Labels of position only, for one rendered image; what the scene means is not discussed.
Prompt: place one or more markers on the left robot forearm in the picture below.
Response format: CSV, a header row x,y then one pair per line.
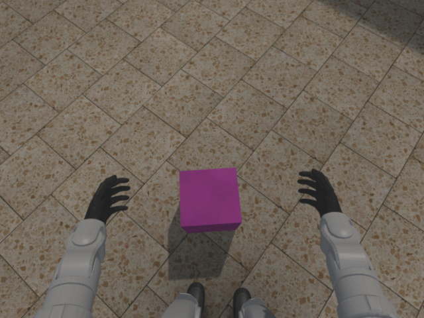
x,y
74,284

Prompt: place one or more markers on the robot shin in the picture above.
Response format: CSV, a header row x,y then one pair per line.
x,y
187,297
254,301

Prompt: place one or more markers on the robot right shin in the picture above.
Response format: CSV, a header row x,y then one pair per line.
x,y
254,301

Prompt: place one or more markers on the right robot hand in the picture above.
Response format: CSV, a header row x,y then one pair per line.
x,y
326,199

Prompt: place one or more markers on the left robot hand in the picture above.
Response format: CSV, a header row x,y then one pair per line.
x,y
99,207

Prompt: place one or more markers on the right robot forearm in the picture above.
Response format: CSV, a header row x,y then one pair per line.
x,y
352,275

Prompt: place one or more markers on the robot left shin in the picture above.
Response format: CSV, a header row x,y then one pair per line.
x,y
187,297

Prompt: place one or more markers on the carton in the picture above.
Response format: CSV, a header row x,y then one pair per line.
x,y
209,200

